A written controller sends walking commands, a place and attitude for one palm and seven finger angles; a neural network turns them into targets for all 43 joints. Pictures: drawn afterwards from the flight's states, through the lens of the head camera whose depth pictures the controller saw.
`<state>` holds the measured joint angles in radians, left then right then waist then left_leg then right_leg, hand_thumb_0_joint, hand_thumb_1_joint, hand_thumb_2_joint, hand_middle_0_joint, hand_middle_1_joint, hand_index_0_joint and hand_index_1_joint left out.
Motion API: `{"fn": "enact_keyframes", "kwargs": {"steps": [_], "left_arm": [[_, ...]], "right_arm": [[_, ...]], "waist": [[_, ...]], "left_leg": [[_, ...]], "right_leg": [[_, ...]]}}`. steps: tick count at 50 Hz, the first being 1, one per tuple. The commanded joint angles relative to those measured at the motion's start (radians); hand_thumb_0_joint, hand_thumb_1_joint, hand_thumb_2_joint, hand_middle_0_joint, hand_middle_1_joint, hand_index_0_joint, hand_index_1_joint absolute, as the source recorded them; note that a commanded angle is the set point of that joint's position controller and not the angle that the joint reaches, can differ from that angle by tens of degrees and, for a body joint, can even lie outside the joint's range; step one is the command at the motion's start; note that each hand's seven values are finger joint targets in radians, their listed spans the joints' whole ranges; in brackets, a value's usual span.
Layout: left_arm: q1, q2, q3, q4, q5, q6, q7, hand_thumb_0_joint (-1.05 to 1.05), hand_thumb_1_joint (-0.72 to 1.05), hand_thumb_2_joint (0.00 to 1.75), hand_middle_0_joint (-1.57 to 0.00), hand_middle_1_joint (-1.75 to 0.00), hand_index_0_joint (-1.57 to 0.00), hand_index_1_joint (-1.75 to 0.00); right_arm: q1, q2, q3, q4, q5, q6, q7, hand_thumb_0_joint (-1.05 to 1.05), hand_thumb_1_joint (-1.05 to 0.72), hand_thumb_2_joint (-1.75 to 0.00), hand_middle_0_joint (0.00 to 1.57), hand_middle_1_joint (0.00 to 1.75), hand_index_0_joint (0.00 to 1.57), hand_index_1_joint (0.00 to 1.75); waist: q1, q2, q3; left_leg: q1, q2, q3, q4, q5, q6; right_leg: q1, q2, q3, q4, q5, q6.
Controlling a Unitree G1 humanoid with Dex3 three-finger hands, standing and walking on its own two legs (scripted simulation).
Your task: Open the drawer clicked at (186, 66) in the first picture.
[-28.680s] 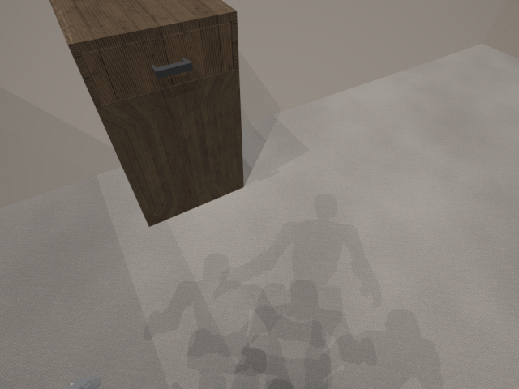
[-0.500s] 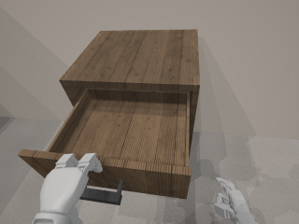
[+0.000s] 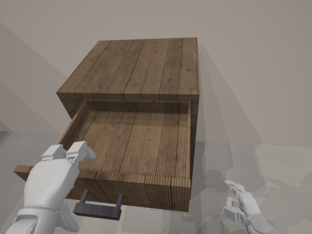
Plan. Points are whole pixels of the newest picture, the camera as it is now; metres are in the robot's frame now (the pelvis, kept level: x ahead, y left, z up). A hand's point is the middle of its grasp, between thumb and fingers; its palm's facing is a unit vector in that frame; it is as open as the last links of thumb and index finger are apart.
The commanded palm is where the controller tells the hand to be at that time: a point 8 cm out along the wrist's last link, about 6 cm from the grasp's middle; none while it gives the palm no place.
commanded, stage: draw the hand back to the body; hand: left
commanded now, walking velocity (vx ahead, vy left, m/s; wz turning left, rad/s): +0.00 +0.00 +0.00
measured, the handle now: (100, 203) +0.19 +0.20 -0.02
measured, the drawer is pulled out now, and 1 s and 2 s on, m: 0.30 0.30 0.30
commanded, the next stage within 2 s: step back with the hand held close in 1.58 s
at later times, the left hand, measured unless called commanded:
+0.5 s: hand (50, 191) +0.15 +0.24 +0.12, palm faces +0.10 -0.11 -0.99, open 13.8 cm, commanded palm +0.12 +0.24 +0.18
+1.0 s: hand (54, 167) +0.18 +0.23 +0.17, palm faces +0.37 -0.84 -0.39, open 12.0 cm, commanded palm +0.13 +0.27 +0.18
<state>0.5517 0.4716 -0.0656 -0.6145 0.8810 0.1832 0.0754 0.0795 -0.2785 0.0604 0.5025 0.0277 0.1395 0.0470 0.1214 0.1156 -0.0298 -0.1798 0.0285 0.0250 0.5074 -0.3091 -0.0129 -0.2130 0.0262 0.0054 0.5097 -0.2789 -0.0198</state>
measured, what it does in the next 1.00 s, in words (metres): stands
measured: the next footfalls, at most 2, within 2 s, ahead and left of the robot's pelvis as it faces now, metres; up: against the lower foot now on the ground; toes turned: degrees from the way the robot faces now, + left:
none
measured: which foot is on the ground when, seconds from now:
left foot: down 0.00-1.00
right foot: down 0.00-1.00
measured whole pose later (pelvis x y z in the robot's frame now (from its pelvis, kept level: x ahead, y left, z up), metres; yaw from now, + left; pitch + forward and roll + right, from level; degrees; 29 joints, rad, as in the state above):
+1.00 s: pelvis +0.01 +0.01 +0.00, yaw +2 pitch -3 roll -1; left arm 0.58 0.31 0.23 -0.58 -0.02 -0.11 0.11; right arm 0.21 -0.19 0.04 0.62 0.00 -0.15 -0.06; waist 0.06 0.04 0.01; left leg -0.11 0.01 0.00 0.47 -0.31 0.00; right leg -0.12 0.01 -0.02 0.45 -0.28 -0.01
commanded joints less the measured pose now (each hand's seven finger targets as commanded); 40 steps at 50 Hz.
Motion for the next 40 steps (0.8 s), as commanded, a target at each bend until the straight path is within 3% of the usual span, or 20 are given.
{"fn": "enact_keyframes", "kwargs": {"steps": [1,2,4,6,13,15,16,17,19,21,24,26,29,30,31,32,34,36,37,40], "left_arm": [[-0.069,0.168,0.177,-0.235,-0.003,-0.056,0.064,0.0,-0.5,0.3,-0.3,-1.2,-0.3,-1.2],[-0.078,0.168,0.178,-0.238,0.011,-0.063,0.067,0.0,-0.5,0.3,-0.3,-1.2,-0.3,-1.2],[-0.033,0.155,0.183,-0.168,0.003,-0.076,0.069,0.0,-0.5,0.3,-0.3,-1.2,-0.3,-1.2],[-0.065,0.187,0.222,-0.19,-0.008,-0.075,0.071,0.0,-0.5,0.3,-0.3,-1.2,-0.3,-1.2],[0.007,0.196,0.248,-0.171,-0.034,-0.091,0.055,0.0,-0.5,0.3,-0.3,-1.2,-0.3,-1.2],[0.027,0.205,0.263,-0.174,-0.041,-0.103,0.053,0.0,-0.5,0.3,-0.3,-1.2,-0.3,-1.2],[0.036,0.22,0.289,-0.189,-0.056,-0.098,0.059,0.0,-0.5,0.3,-0.3,-1.2,-0.3,-1.2],[0.016,0.205,0.267,-0.207,-0.045,-0.1,0.056,0.0,-0.5,0.3,-0.3,-1.2,-0.3,-1.2],[0.023,0.197,0.27,-0.158,-0.046,-0.111,0.058,0.0,-0.5,0.3,-0.3,-1.2,-0.3,-1.2],[-0.009,0.219,0.294,-0.182,-0.056,-0.116,0.064,0.0,-0.5,0.3,-0.3,-1.2,-0.3,-1.2],[-0.016,0.193,0.263,-0.147,-0.04,-0.125,0.059,0.0,-0.5,0.3,-0.3,-1.2,-0.3,-1.2],[-0.053,0.232,0.301,-0.155,-0.047,-0.121,0.059,0.0,-0.5,0.3,-0.3,-1.2,-0.3,-1.2],[-0.03,0.205,0.27,-0.143,-0.033,-0.123,0.052,0.0,-0.5,0.3,-0.3,-1.2,-0.3,-1.2],[-0.05,-0.217,0.165,-0.163,-0.771,-0.211,0.032,0.0,-0.47,0.32,-0.3,-1.18,-0.3,-1.18],[0.011,-0.102,0.233,-0.1,-0.795,-0.26,0.04,0.0,-0.43,0.33,-0.29,-1.15,-0.29,-1.15],[0.024,-0.069,0.275,-0.168,-0.84,-0.292,0.048,0.0,-0.4,0.34,-0.29,-1.13,-0.29,-1.13],[-0.043,0.014,0.346,-0.281,-0.863,-0.333,0.071,0.0,-0.32,0.37,-0.29,-1.09,-0.29,-1.09],[-0.034,0.036,0.384,-0.259,-0.874,-0.342,0.082,0.0,-0.26,0.4,-0.28,-1.04,-0.28,-1.04],[-0.021,-0.018,0.346,-0.238,-0.876,-0.348,0.077,0.0,-0.22,0.42,-0.28,-1.02,-0.28,-1.02],[-0.042,-0.034,0.347,-0.203,-0.89,-0.353,0.064,0.0,-0.12,0.47,-0.27,-0.95,-0.27,-0.95]], "right_arm": [[-0.181,-0.076,-0.044,-0.173,-0.002,-0.067,-0.018,0.0,-0.9,-0.9,0.2,0.3,0.2,0.3],[-0.153,-0.07,-0.042,-0.171,-0.013,-0.068,-0.021,0.0,-0.9,-0.9,0.2,0.3,0.2,0.3],[-0.148,-0.069,-0.048,-0.156,-0.014,-0.073,-0.025,0.0,-0.9,-0.9,0.2,0.3,0.2,0.3],[-0.182,-0.079,-0.05,-0.155,-0.007,-0.077,-0.03,0.0,-0.9,-0.9,0.2,0.3,0.2,0.3],[-0.146,-0.08,-0.056,-0.16,-0.012,-0.087,-0.042,0.0,-0.9,-0.9,0.2,0.3,0.2,0.3],[-0.138,-0.087,-0.059,-0.161,-0.011,-0.085,-0.041,0.0,-0.9,-0.9,0.2,0.3,0.2,0.3],[-0.17,-0.092,-0.058,-0.164,-0.003,-0.089,-0.044,0.0,-0.9,-0.9,0.2,0.3,0.2,0.3],[-0.14,-0.085,-0.052,-0.169,-0.013,-0.086,-0.043,0.0,-0.9,-0.9,0.2,0.3,0.2,0.3],[-0.131,-0.083,-0.06,-0.156,-0.014,-0.085,-0.046,0.0,-0.9,-0.9,0.2,0.3,0.2,0.3],[-0.157,-0.087,-0.06,-0.159,-0.004,-0.092,-0.05,0.0,-0.9,-0.9,0.2,0.3,0.2,0.3],[-0.124,-0.078,-0.064,-0.152,-0.018,-0.095,-0.054,0.0,-0.9,-0.9,0.2,0.3,0.2,0.3],[-0.155,-0.084,-0.061,-0.148,-0.005,-0.098,-0.056,0.0,-0.9,-0.9,0.2,0.3,0.2,0.3],[-0.126,-0.078,-0.064,-0.148,-0.016,-0.097,-0.055,0.0,-0.9,-0.9,0.2,0.3,0.2,0.3],[-0.069,0.027,-0.059,-0.191,-0.002,-0.181,-0.078,0.0,-0.9,-0.9,0.2,0.3,0.2,0.3],[-0.064,-0.004,-0.056,-0.157,-0.007,-0.24,-0.095,0.0,-0.9,-0.9,0.2,0.3,0.2,0.3],[-0.035,-0.009,-0.053,-0.146,-0.017,-0.261,-0.116,0.0,-0.9,-0.9,0.2,0.3,0.2,0.3],[-0.024,-0.013,-0.049,-0.127,-0.032,-0.313,-0.137,0.0,-0.9,-0.9,0.2,0.3,0.2,0.3],[-0.024,-0.012,-0.043,-0.094,-0.038,-0.345,-0.14,0.0,-0.9,-0.9,0.2,0.3,0.2,0.3],[-0.007,0.003,-0.038,-0.09,-0.038,-0.354,-0.138,0.0,-0.9,-0.9,0.2,0.3,0.2,0.3],[-0.008,-0.006,-0.046,-0.08,-0.036,-0.362,-0.132,0.0,-0.9,-0.9,0.2,0.3,0.2,0.3]], "waist": [[-0.007,-0.068,-0.113],[0.003,-0.077,-0.14],[-0.003,-0.11,-0.07],[-0.007,-0.075,-0.08],[0.0,-0.117,-0.08],[0.0,-0.117,-0.075],[-0.001,-0.074,-0.076],[0.004,-0.07,-0.1],[-0.002,-0.113,-0.05],[-0.009,-0.055,-0.048],[-0.003,-0.098,-0.049],[-0.009,-0.051,-0.052],[0.001,-0.067,-0.065],[-0.101,-0.185,0.022],[-0.086,-0.216,0.013],[-0.065,-0.191,-0.023],[-0.052,-0.069,-0.065],[-0.047,0.001,-0.031],[-0.054,0.007,-0.002],[-0.056,0.004,0.034]], "left_leg": [[0.028,-0.004,-0.003,-0.025,0.245,0.027],[0.027,-0.011,-0.001,-0.024,0.258,0.031],[0.013,-0.015,-0.001,-0.028,0.241,0.03],[0.022,-0.009,-0.008,-0.034,0.208,0.026],[0.005,-0.012,-0.004,-0.041,0.225,0.03],[-0.004,-0.011,-0.003,-0.04,0.226,0.027],[0.0,-0.003,-0.006,-0.042,0.203,0.022],[0.001,-0.008,-0.004,-0.043,0.208,0.028],[-0.007,-0.007,-0.007,-0.046,0.193,0.028],[-0.002,0.002,-0.014,-0.054,0.159,0.021],[0.006,-0.003,-0.012,-0.058,0.174,0.029],[0.006,0.005,-0.02,-0.068,0.153,0.021],[0.009,0.002,-0.02,-0.071,0.212,0.024],[0.092,0.026,-0.04,-0.081,0.153,0.058],[0.089,0.042,-0.053,-0.092,0.116,0.053],[0.085,0.035,-0.046,-0.103,0.145,0.05],[0.085,0.024,-0.04,-0.105,0.204,0.038],[0.061,0.019,-0.039,-0.106,0.215,0.025],[0.051,0.016,-0.034,-0.108,0.223,0.023],[0.043,0.022,-0.032,-0.112,0.248,0.019]], "right_leg": [[0.041,-0.041,0.067,-0.1,0.276,-0.001],[0.055,-0.05,0.054,-0.095,0.284,0.001],[0.023,-0.047,0.053,-0.105,0.268,0.005],[0.02,-0.045,0.073,-0.117,0.225,0.0],[0.033,-0.056,0.042,-0.107,0.244,0.009],[0.029,-0.058,0.037,-0.105,0.26,0.013],[0.027,-0.053,0.054,-0.112,0.233,0.007],[0.031,-0.061,0.027,-0.107,0.214,0.009],[-0.006,-0.053,0.026,-0.116,0.175,0.01],[-0.019,-0.049,0.037,-0.125,0.121,0.004],[-0.022,-0.053,0.008,-0.123,0.117,0.007],[-0.018,-0.045,0.023,-0.126,0.087,0.0],[-0.002,-0.049,-0.005,-0.112,0.137,0.001],[0.005,-0.027,-0.063,-0.095,0.093,-0.006],[-0.005,-0.021,-0.054,-0.089,0.036,-0.007],[0.026,-0.042,-0.065,-0.103,0.05,-0.001],[0.074,-0.055,-0.051,-0.101,0.11,-0.003],[0.078,-0.053,-0.042,-0.11,0.124,-0.013],[0.069,-0.058,-0.05,-0.113,0.134,-0.014],[0.069,-0.058,-0.051,-0.122,0.166,-0.015]]}}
